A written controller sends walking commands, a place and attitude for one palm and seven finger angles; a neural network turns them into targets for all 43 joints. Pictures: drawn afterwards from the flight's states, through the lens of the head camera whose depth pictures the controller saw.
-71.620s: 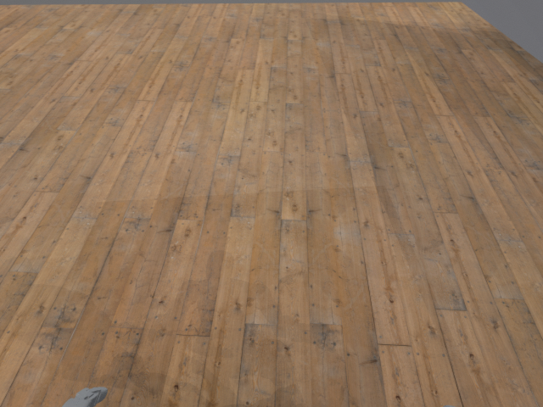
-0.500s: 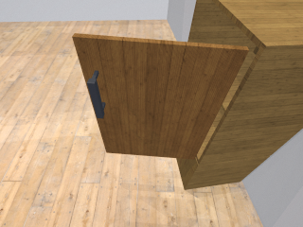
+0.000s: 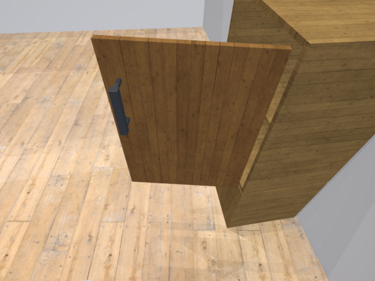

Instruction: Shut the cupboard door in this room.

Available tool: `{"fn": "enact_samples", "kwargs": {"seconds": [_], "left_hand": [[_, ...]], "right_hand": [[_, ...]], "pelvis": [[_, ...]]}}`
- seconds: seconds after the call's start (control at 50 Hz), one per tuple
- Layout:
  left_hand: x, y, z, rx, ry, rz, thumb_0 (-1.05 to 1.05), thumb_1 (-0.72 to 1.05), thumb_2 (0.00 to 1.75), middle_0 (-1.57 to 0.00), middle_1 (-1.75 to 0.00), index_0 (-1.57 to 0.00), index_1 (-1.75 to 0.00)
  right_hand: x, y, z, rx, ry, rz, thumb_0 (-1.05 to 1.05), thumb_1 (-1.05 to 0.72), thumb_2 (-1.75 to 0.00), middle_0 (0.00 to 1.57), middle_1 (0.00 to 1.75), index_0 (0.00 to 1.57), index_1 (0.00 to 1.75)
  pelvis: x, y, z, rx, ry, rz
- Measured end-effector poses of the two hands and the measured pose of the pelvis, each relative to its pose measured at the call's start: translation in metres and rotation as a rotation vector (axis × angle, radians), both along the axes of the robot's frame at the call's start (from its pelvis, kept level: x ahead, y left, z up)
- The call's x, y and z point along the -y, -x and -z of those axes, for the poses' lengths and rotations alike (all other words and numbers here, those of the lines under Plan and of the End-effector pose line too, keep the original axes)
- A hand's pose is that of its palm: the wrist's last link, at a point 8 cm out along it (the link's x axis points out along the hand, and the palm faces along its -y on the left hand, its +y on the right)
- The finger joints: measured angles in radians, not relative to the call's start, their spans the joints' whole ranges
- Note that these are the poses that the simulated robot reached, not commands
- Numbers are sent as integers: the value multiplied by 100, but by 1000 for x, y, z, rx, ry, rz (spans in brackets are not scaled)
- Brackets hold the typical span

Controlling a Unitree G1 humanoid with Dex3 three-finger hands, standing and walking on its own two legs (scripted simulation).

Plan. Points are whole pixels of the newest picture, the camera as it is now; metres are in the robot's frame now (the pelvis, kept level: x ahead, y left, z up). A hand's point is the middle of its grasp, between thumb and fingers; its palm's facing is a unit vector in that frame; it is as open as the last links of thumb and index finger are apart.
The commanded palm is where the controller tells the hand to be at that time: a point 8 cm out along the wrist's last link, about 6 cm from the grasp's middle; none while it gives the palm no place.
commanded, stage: come to a stop and stand still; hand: left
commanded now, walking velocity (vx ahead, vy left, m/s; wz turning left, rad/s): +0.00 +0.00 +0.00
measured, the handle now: (121, 107) +0.51 +0.20 +0.08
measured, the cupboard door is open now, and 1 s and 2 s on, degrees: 78 78 78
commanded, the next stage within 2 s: look again from close up in 0.42 s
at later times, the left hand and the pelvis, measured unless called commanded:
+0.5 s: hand out of the picture -0.02 +0.23 -0.16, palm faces -0.02 -0.96 -0.28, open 7.4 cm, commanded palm none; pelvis -0.04 +0.00 +0.01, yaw +1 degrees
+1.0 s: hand out of the picture +0.01 +0.21 -0.16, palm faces -0.02 -0.98 -0.21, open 7.4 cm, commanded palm none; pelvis -0.02 +0.02 +0.02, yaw +0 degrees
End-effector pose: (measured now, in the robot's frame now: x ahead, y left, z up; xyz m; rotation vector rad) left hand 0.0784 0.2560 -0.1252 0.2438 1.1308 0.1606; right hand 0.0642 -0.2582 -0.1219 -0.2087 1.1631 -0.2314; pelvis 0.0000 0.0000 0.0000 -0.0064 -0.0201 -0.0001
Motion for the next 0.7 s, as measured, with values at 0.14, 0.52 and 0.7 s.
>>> {"fn": "enact_samples", "kwargs": {"seconds": [0.14,0.52,0.7], "left_hand": [[-10,12,-12,47,-8,27,1,91,89,-20,-30,-20,-30],[-22,104,-2,-193,-6,-27,1,91,89,-20,-30,-20,-30],[-8,106,5,-229,38,-29,1,91,89,-20,-30,-20,-30]], "right_hand": [[12,-4,-19,84,32,-67,1,-91,-90,20,30,20,30],[10,65,-11,-130,15,-57,1,-91,-90,20,30,20,30],[-10,73,-6,-178,-20,-31,1,-91,-90,20,30,21,30]], "pelvis": [[-2,26,-6,19,1,2],[-5,40,-13,1,-3,-9],[-9,34,-15,7,-3,-4]]}}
